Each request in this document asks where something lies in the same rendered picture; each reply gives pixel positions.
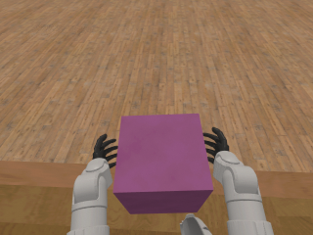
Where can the left robot forearm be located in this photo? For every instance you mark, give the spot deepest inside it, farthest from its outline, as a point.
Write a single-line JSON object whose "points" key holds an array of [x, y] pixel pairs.
{"points": [[90, 200]]}

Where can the robot left hand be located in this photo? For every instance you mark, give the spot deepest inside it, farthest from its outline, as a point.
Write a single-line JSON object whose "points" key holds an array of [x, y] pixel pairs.
{"points": [[100, 153]]}

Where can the robot right hand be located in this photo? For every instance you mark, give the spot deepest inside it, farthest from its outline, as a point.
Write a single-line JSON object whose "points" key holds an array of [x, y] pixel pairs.
{"points": [[220, 145]]}

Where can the right robot forearm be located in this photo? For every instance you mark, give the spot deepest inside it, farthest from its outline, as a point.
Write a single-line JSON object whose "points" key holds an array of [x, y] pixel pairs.
{"points": [[242, 196]]}

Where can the right robot shin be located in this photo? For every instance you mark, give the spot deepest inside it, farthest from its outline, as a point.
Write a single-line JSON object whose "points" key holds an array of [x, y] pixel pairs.
{"points": [[189, 215]]}

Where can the carton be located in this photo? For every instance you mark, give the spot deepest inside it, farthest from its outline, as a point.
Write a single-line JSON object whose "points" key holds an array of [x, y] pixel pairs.
{"points": [[161, 164]]}

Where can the right robot thigh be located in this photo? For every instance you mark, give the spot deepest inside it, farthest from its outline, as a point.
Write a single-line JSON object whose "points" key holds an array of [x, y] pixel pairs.
{"points": [[193, 226]]}

